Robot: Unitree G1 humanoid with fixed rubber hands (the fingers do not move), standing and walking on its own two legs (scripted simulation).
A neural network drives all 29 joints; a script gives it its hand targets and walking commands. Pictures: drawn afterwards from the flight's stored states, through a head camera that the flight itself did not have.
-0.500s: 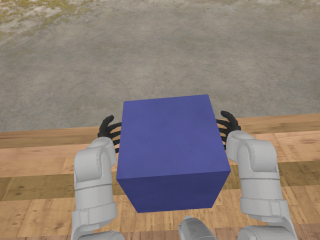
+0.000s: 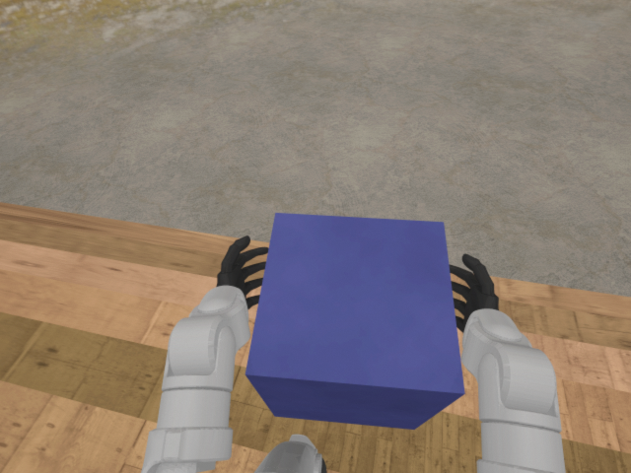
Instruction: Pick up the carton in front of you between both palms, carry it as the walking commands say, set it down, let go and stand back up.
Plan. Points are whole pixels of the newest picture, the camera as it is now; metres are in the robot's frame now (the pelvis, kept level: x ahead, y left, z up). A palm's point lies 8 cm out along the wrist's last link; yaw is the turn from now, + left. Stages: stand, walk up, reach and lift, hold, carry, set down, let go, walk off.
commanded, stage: carry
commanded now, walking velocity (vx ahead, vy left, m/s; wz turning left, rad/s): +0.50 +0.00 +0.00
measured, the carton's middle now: (350, 329) +0.32 +0.03 -0.01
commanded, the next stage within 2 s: none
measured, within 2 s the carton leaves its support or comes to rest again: neither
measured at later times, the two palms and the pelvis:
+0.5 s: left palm (314, 212) +0.70 +0.14 -0.18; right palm (441, 210) +0.72 -0.16 -0.17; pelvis +0.40 -0.03 -0.26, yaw +0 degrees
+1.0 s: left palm (346, 178) +1.11 +0.10 -0.41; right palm (433, 187) +1.08 -0.20 -0.41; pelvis +0.79 -0.01 -0.48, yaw +0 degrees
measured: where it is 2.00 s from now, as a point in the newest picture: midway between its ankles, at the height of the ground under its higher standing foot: (376, 283)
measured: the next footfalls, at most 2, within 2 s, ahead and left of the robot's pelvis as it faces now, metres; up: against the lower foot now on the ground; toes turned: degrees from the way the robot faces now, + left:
left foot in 0.06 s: +0.19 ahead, +0.07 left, -0.18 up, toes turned -1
right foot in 0.44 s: +0.48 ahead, -0.09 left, -0.35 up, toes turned +0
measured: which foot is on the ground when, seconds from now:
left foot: up 0.00-0.04, down 0.06-0.42, up 0.44-0.82, down 0.84-1.00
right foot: down 0.00-0.06, up 0.08-0.42, down 0.44-0.82, up 0.84-1.00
